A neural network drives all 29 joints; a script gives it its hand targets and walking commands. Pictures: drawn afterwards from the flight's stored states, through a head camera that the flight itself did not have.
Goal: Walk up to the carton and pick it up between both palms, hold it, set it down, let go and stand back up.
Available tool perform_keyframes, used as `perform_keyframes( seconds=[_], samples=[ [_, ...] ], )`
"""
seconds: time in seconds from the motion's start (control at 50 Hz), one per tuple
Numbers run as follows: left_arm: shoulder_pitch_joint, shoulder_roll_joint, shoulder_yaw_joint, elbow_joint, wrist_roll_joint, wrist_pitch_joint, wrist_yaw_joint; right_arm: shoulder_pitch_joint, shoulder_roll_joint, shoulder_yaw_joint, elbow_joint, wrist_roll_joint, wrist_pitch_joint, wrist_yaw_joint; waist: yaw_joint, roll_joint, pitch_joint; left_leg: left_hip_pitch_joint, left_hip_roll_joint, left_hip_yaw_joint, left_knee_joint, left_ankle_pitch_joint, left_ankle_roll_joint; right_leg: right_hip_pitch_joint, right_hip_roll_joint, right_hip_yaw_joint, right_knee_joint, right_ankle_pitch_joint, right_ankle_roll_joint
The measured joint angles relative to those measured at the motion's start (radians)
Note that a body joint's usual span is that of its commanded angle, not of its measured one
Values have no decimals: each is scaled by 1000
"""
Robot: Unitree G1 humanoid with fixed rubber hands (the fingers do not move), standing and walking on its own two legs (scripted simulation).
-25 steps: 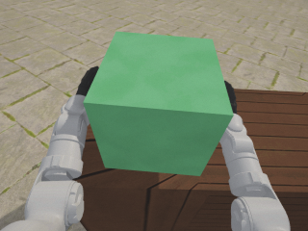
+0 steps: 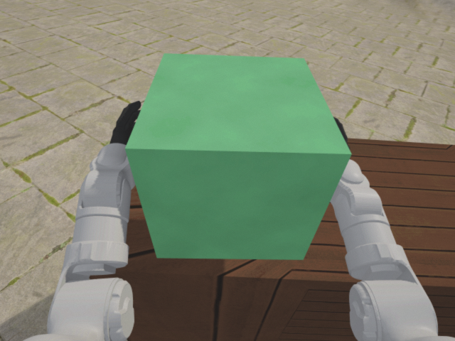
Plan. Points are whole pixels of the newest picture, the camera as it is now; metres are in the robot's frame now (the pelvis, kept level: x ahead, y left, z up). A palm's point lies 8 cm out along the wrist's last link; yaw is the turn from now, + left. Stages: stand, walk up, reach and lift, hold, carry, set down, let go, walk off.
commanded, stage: reach and lift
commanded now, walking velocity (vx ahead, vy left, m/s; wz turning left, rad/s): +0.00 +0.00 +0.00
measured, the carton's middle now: (232, 155) +0.41 -0.02 +0.14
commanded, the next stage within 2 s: hold in 0.98 s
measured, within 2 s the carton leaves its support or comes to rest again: neither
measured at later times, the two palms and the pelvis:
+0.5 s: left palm (115, 141) +0.37 +0.18 +0.20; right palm (334, 145) +0.38 -0.19 +0.19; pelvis +0.00 +0.00 +0.00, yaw +2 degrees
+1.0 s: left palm (117, 133) +0.37 +0.17 +0.21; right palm (340, 137) +0.38 -0.20 +0.21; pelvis +0.00 -0.01 +0.00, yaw +1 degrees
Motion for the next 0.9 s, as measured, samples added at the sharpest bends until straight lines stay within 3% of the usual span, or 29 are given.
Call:
perform_keyframes(
  seconds=[0.3,0.9],
  samples=[
    [8,-3,49,-67,6,78,-22,-51,4,9,-33,-5,101,-10,-18,1,-21,7,2,-33,-21,12,-12,8,4,-23,2,-11,-10],
    [-18,-14,48,-114,33,154,-16,-80,-27,21,-34,46,144,-11,-19,2,-30,15,0,-22,-3,-5,-4,22,9,4,-5,-10,-3]
  ],
)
